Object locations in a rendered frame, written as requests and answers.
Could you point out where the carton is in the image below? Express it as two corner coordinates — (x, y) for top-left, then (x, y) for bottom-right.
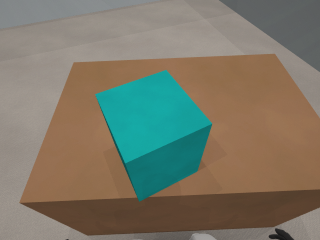
(95, 70), (212, 202)

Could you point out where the pedestal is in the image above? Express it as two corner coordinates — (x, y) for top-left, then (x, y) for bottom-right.
(19, 53), (320, 236)

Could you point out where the robot right hand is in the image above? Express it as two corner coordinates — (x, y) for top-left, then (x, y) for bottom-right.
(269, 228), (294, 240)

